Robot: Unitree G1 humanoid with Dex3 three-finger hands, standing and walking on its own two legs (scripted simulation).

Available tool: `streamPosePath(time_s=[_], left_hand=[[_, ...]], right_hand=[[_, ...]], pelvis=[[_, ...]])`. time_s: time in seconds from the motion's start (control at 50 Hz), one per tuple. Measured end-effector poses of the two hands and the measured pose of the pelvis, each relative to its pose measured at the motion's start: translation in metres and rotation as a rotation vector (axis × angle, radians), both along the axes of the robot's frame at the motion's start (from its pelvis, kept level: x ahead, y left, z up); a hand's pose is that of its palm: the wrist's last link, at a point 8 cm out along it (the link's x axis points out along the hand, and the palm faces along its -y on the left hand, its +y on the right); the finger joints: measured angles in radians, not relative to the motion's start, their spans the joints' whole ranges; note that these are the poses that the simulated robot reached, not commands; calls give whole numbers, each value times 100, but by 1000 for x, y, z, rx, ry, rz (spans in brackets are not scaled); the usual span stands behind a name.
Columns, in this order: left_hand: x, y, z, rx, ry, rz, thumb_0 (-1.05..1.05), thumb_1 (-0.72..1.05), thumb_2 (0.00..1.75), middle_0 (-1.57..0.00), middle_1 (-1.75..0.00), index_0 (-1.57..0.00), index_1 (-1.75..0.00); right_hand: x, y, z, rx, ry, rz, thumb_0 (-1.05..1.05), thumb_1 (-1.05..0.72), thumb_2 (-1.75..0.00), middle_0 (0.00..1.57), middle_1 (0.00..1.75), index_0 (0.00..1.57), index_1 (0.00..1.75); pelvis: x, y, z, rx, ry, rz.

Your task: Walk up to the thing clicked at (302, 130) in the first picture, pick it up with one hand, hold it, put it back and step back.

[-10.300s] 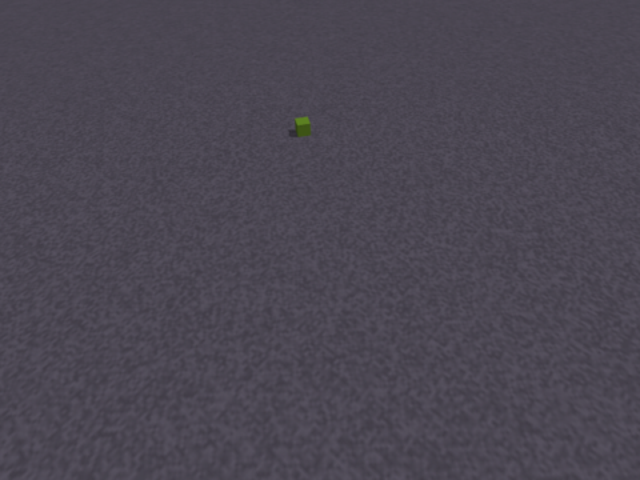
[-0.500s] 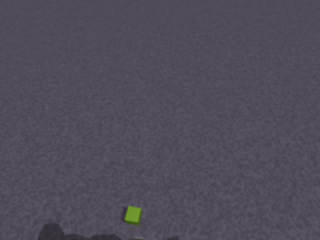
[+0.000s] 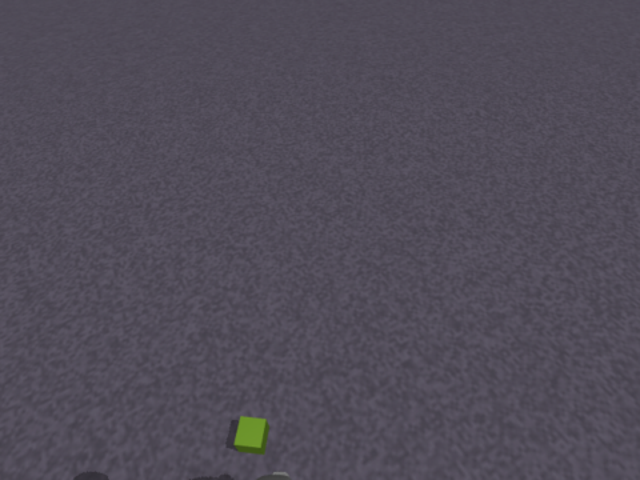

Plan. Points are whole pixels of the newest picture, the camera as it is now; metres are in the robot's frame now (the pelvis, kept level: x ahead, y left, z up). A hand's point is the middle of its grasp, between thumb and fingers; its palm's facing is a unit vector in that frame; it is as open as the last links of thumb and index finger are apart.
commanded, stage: walk up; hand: left
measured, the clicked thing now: (252, 435) +0.38 +0.25 -0.72
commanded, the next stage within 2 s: none
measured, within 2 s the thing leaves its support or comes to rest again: neither
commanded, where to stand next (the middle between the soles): +0.05 +0.03 m, yaw +4 degrees
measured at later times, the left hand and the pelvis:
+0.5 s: hand out of the picture +0.11 +0.28 -0.14, palm faces +0.01 -0.89 -0.45, open 7.4 cm; pelvis +0.01 -0.01 -0.01, yaw +2 degrees
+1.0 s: hand out of the picture +0.01 +0.26 -0.16, palm faces +0.03 -0.93 -0.38, open 7.4 cm; pelvis -0.05 -0.02 -0.01, yaw +3 degrees
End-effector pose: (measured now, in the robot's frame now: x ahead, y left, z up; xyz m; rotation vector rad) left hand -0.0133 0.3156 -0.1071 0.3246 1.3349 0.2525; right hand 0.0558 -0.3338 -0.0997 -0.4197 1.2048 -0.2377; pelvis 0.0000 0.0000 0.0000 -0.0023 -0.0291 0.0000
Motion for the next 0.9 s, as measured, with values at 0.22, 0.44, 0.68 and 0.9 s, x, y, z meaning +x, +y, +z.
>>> streamPosePath(time_s=[0.22,0.44,0.68,0.9], left_hand=[[39,26,3,18,-19,-33,1,91,90,-21,-30,-20,-30],[119,11,8,68,-199,-65,1,91,90,-21,-30,-20,-30],[91,-13,11,56,-223,-73,1,90,90,-21,-30,-21,-30],[36,-2,-11,-1,-115,27,1,91,90,-21,-30,-20,-30]], right_hand=[[38,49,1,83,-75,35,1,-91,-90,20,30,21,30],[69,38,-16,99,-93,37,1,-90,-90,20,30,21,30],[40,23,-29,91,-20,75,1,-91,-90,20,29,20,29],[-22,15,-4,2,53,54,1,-91,-90,20,30,21,30]], pelvis=[[23,21,4,-1,-14,24],[21,2,-7,2,-20,36],[-12,-4,-8,28,5,71],[-40,-6,-2,-10,0,81]])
